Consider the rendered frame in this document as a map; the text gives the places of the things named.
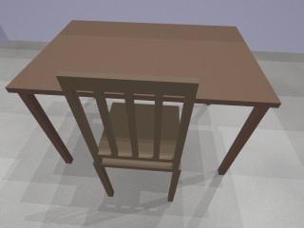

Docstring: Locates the chair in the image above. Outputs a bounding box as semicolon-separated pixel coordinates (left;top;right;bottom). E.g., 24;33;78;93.
56;70;200;202

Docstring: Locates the table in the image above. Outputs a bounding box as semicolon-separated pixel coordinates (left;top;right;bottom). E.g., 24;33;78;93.
5;20;281;176

